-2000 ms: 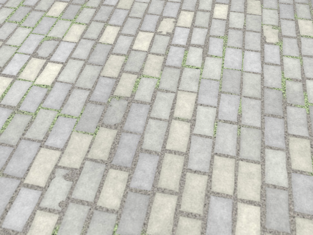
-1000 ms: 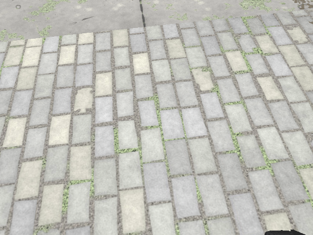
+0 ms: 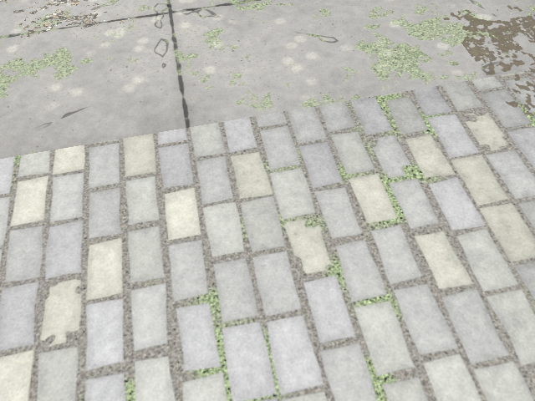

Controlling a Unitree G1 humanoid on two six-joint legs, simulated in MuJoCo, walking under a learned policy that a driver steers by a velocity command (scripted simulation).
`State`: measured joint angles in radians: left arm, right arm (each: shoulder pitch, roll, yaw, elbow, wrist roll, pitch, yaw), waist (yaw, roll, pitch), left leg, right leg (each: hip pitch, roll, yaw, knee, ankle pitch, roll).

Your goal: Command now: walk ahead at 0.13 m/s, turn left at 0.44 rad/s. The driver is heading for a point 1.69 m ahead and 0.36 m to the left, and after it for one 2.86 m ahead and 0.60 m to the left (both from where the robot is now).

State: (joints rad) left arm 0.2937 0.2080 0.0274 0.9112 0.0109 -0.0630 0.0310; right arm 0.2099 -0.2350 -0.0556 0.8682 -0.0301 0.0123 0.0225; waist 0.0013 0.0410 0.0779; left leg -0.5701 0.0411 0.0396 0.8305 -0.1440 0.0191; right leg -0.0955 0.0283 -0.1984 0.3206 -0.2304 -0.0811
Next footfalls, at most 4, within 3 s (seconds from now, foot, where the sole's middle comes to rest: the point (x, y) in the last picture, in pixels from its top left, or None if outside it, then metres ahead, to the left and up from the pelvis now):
0.14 left None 0.14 0.10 -0.78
0.62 right None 0.13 -0.10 -0.78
0.94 left None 0.03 0.09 -0.78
2.56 left None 0.43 0.17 -0.78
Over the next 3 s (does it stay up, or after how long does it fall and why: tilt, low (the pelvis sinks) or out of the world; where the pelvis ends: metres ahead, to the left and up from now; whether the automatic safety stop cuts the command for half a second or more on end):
stays up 0.53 0.14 -0.01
